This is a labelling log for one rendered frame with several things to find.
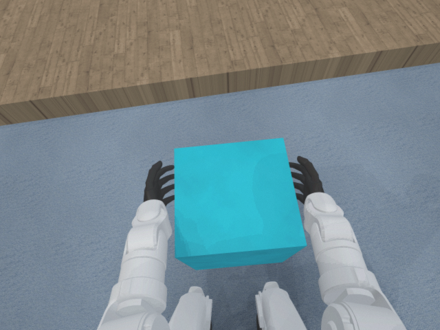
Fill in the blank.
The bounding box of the right robot hand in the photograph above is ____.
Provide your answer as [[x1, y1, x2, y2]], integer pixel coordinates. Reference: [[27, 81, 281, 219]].
[[289, 156, 325, 204]]

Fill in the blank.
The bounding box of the robot right forearm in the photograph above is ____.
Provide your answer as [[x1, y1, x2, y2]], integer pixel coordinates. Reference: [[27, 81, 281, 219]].
[[303, 192, 406, 329]]

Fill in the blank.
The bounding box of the right robot upper arm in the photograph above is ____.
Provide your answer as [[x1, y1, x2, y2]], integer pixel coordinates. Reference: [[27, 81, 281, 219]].
[[321, 301, 406, 330]]

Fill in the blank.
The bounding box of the carton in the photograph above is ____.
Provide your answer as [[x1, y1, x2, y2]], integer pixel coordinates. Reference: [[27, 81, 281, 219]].
[[174, 138, 307, 270]]

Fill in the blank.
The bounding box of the left robot upper arm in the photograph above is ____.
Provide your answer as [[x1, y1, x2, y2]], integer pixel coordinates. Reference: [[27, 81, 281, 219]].
[[98, 311, 170, 330]]

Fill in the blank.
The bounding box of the left robot hand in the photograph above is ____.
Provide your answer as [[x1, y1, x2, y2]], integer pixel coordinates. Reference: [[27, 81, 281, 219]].
[[144, 161, 175, 206]]

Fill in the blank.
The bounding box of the right robot thigh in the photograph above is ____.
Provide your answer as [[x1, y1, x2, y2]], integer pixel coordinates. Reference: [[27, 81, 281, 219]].
[[255, 287, 307, 330]]

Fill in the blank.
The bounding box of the left robot thigh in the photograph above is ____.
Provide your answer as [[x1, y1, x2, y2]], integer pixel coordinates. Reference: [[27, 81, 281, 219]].
[[168, 292, 212, 330]]

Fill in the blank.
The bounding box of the robot thigh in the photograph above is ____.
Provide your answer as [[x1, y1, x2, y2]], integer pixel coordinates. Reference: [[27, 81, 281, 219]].
[[255, 287, 307, 330], [168, 292, 212, 330]]

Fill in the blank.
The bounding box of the robot left forearm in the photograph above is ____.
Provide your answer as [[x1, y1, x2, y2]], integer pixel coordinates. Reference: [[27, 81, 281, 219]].
[[97, 199, 172, 330]]

